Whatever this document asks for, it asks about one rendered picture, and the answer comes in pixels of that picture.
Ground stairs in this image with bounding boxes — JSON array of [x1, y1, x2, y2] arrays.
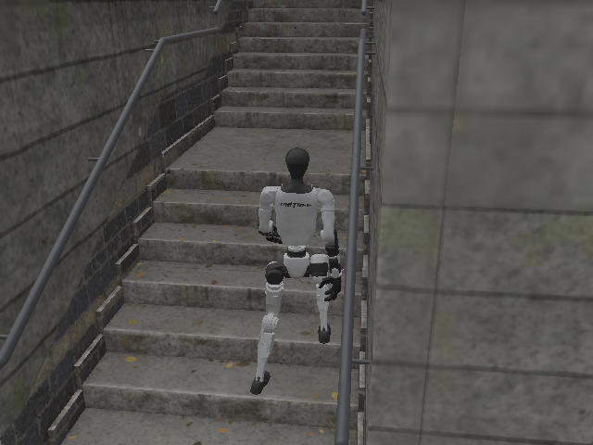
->
[[60, 169, 365, 445], [214, 0, 371, 131]]

